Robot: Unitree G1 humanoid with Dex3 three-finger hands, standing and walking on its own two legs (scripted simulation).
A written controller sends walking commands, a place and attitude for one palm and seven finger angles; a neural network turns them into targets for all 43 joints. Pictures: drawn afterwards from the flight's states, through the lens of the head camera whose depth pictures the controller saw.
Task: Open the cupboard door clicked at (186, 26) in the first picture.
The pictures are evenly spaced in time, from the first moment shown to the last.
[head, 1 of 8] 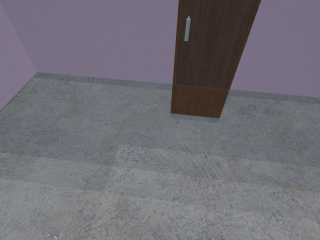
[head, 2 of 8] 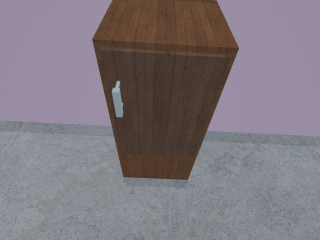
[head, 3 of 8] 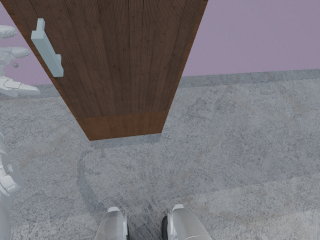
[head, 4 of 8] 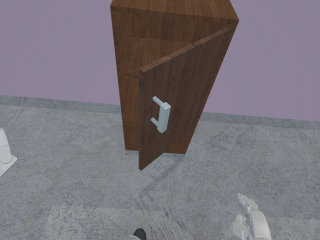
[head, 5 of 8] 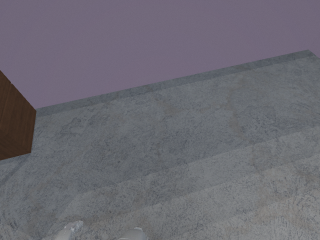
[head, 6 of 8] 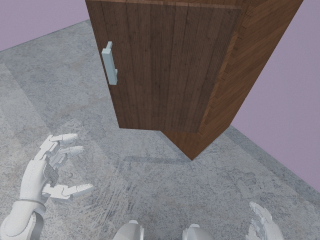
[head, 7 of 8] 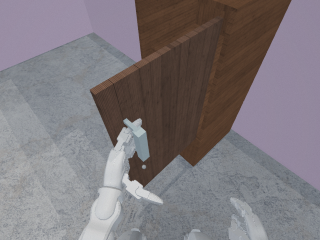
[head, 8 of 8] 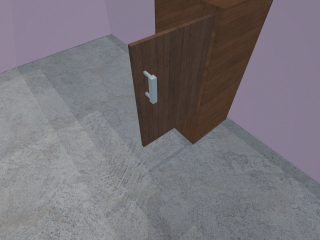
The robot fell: no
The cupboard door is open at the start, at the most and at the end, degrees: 0 92 88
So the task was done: yes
